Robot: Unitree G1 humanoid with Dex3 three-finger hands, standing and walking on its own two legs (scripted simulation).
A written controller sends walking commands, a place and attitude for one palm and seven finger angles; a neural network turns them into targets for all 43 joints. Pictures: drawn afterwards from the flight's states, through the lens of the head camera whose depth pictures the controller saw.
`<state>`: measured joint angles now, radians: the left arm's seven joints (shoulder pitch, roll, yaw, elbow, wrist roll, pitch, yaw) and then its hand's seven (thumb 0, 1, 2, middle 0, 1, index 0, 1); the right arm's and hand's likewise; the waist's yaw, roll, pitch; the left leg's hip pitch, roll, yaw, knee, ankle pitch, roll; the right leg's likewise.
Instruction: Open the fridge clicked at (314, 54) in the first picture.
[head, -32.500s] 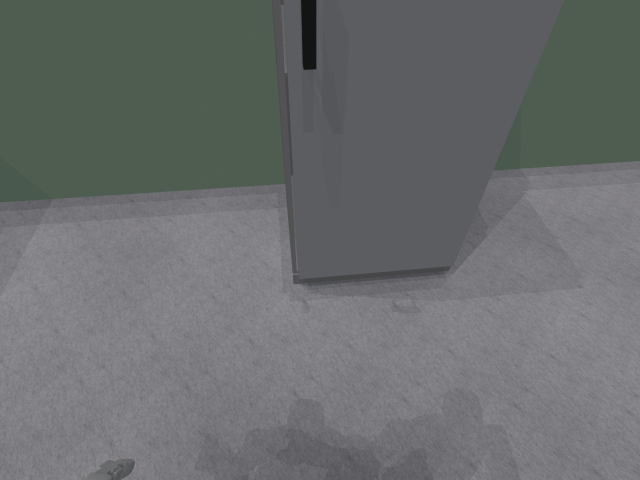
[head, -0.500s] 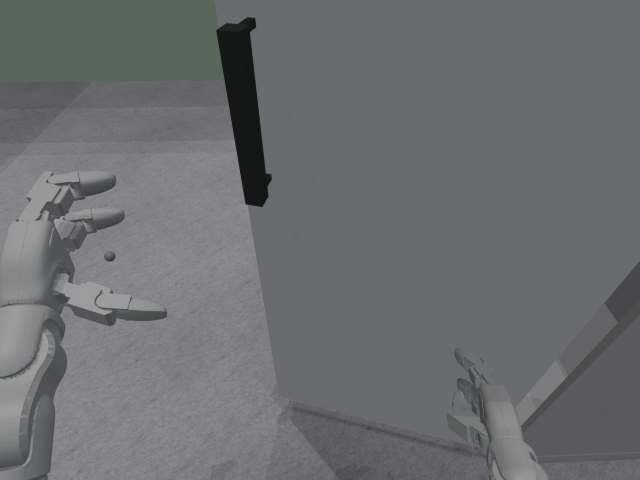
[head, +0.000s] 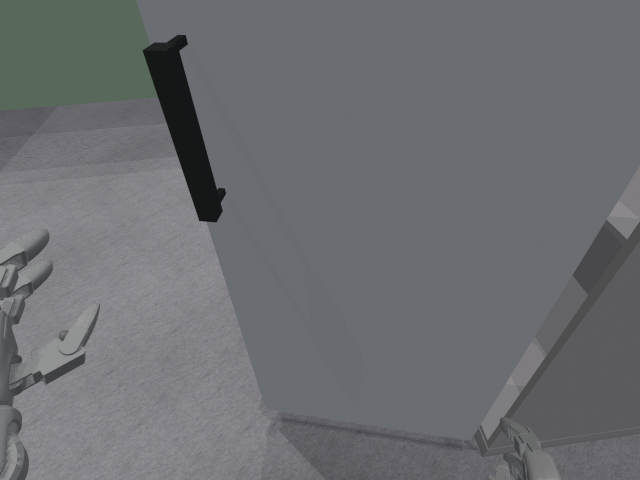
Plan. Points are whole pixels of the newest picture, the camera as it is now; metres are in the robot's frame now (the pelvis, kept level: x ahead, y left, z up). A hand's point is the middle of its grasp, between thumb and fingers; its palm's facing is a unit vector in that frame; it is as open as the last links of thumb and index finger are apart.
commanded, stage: draw the hand back to the body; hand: left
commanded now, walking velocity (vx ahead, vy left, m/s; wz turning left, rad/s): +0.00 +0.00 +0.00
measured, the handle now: (196, 136) +0.46 +0.21 +0.24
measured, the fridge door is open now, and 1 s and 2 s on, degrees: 74 74 74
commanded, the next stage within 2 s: step back with the hand held close in 0.46 s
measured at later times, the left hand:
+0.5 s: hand (49, 354) +0.18 +0.28 +0.16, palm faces +0.52 -0.77 -0.36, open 7.4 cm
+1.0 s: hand (2, 392) +0.14 +0.31 +0.15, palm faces +0.43 -0.75 -0.51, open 7.4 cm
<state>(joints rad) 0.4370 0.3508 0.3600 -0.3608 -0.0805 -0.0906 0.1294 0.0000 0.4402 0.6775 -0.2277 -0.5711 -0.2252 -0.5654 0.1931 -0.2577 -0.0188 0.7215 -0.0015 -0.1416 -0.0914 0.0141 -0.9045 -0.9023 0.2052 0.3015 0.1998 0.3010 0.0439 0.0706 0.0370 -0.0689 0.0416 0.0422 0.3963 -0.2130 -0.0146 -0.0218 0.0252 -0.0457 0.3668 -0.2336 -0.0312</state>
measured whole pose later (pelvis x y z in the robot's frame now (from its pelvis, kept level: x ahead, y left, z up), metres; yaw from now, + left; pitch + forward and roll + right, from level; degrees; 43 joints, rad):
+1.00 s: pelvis -0.05 +0.04 -0.01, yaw +0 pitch -1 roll -1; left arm 0.56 0.43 0.40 -0.49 -0.05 -0.12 0.16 0.01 0.89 0.90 -0.22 -0.31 -0.21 -0.30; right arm 0.18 -0.23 0.01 0.57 0.01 -0.02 -0.11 0.01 -0.90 -0.90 0.21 0.30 0.20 0.30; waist 0.03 0.04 0.03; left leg -0.34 0.00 0.06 0.55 -0.20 0.04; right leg -0.29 -0.02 -0.03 0.53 -0.22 0.02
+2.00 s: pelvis -0.24 +0.05 -0.01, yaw +0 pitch +0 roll -1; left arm 0.56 0.42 0.39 -0.55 -0.05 -0.16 0.16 0.01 0.89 0.90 -0.22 -0.31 -0.21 -0.30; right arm 0.21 -0.19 0.02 0.64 0.00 -0.09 -0.08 0.01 -0.90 -0.90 0.21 0.30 0.20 0.30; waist 0.03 -0.01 -0.04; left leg -0.43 0.02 0.02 0.64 -0.18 -0.01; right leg -0.19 0.04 0.02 0.53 -0.35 -0.02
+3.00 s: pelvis -0.30 +0.10 -0.03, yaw +4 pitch -1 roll +0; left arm 0.23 0.27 0.06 0.50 0.03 0.06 0.02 0.00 0.91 0.90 -0.20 -0.30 -0.19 -0.30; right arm 0.16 -0.29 -0.01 0.81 -0.03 0.01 0.01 0.01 -0.90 -0.90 0.21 0.30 0.20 0.30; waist -0.03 0.05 -0.02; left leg -0.38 0.02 0.08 0.73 -0.33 0.02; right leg -0.33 -0.03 -0.07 0.74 -0.37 -0.01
